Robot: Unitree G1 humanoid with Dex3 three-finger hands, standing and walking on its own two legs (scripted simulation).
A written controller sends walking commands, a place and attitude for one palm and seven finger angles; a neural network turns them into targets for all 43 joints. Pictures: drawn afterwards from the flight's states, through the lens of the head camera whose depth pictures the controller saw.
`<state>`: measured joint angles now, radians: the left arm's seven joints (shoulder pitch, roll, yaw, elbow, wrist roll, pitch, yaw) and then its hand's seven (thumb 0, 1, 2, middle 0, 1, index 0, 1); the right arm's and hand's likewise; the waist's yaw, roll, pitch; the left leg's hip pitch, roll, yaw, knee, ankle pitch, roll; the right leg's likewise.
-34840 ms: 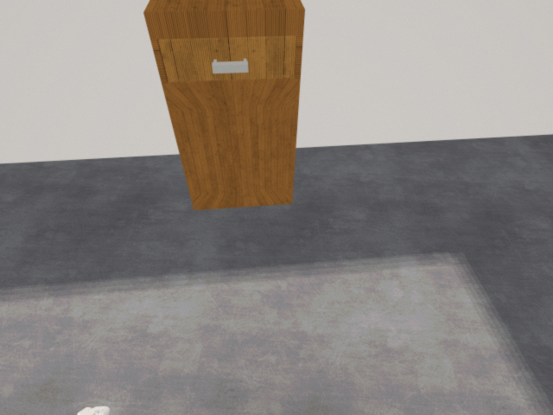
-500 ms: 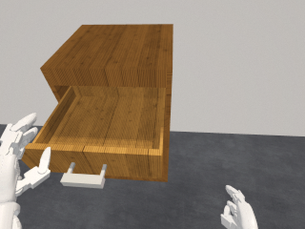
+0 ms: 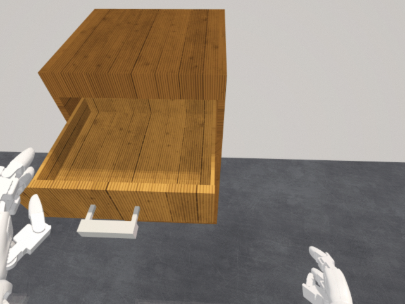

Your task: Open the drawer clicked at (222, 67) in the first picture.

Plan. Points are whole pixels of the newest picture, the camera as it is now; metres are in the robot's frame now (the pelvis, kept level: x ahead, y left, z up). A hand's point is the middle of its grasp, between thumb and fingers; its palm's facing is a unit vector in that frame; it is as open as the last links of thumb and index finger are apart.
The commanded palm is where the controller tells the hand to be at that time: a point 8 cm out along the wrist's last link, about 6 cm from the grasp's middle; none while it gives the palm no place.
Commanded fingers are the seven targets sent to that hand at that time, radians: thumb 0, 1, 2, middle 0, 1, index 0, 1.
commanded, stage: step back with the hand held close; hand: left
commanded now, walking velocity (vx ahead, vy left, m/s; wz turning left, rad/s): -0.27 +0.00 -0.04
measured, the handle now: (111, 219) +0.29 +0.23 -0.03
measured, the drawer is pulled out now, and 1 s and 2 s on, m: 0.30 0.30 0.30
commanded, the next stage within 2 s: stop stepping back and stand still in 1.08 s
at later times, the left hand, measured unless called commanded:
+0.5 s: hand (4, 281) +0.12 +0.26 +0.15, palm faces +0.39 -0.84 -0.38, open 7.4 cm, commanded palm +0.07 +0.29 +0.18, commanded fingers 0.00 0.90 0.90 -0.20 -0.30 -0.20 -0.30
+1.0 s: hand out of the picture +0.05 +0.28 +0.16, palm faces +0.37 -0.83 -0.42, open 7.4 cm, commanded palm -0.01 +0.31 +0.18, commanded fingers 0.00 0.90 0.90 -0.20 -0.30 -0.20 -0.30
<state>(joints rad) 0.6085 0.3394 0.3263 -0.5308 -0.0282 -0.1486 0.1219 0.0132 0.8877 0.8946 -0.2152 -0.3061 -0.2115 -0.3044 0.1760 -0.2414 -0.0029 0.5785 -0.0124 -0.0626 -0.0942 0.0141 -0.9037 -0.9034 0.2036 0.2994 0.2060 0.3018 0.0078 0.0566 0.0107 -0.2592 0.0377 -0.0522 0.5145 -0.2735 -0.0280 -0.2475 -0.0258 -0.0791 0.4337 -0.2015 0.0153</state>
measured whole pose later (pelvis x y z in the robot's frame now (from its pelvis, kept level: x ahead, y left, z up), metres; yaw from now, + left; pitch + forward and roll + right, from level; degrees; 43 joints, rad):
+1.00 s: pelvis -0.14 +0.03 +0.00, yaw +0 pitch +3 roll -4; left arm 0.61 0.41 0.38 -0.61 -0.04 -0.19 0.16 0.01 0.89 0.90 -0.22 -0.31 -0.21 -0.30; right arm 0.17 -0.17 0.00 0.62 -0.03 -0.12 -0.08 0.02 -0.90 -0.90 0.20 0.30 0.21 0.30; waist 0.00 -0.01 -0.02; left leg -0.45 0.00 -0.03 0.52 -0.12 0.05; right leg -0.46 0.10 0.03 0.87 -0.48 0.01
